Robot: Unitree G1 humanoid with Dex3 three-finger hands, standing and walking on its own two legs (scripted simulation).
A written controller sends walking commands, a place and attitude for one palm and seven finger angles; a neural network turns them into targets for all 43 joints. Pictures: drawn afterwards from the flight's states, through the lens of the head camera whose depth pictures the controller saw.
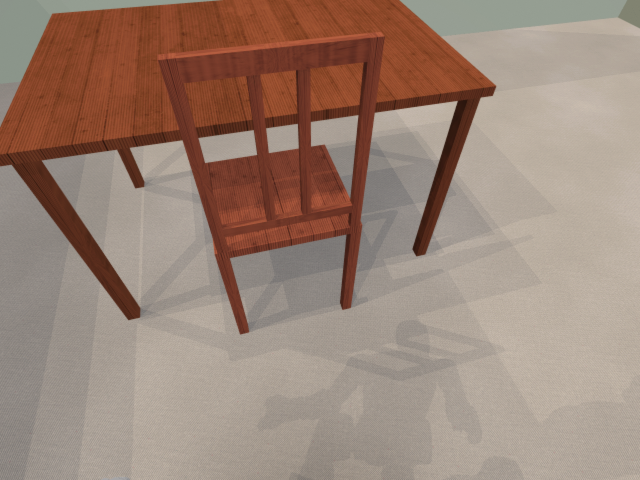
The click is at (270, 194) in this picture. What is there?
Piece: chair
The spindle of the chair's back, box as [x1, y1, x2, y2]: [246, 75, 275, 220]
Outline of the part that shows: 251,75 246,77 265,214 267,220 275,219 260,77 259,75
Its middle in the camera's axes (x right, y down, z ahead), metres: -0.13 -0.17 +0.83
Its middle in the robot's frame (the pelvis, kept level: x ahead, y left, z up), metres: +0.73 +0.16 -0.04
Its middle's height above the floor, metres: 0.72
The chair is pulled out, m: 0.00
